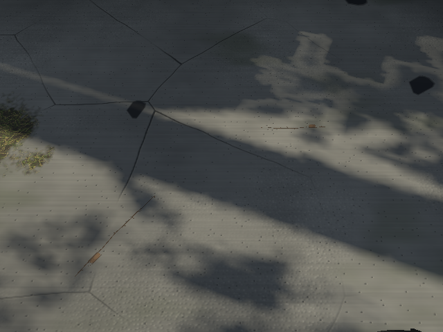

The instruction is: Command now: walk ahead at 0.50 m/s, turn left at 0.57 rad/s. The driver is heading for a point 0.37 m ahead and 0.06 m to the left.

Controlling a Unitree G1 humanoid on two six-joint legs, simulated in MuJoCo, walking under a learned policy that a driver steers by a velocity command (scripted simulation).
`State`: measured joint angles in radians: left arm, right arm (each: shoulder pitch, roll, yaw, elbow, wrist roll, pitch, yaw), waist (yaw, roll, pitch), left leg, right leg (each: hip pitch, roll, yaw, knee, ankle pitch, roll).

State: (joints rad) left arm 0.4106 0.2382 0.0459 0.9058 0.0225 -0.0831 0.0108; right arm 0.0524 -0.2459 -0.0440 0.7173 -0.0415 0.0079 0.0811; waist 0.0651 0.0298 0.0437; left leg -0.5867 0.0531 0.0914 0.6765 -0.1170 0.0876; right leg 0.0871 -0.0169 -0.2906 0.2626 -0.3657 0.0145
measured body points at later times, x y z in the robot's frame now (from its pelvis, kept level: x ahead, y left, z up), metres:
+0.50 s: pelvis +0.24 +0.04 +0.01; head +0.28 +0.06 +0.45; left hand +0.34 +0.31 -0.11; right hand +0.32 -0.23 -0.12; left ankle +0.15 +0.08 -0.73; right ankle +0.41 -0.05 -0.70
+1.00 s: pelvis +0.32 +0.05 +0.01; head +0.32 +0.05 +0.46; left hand +0.33 +0.30 -0.13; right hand +0.41 -0.19 -0.14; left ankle +0.27 +0.16 -0.73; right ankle +0.40 -0.02 -0.73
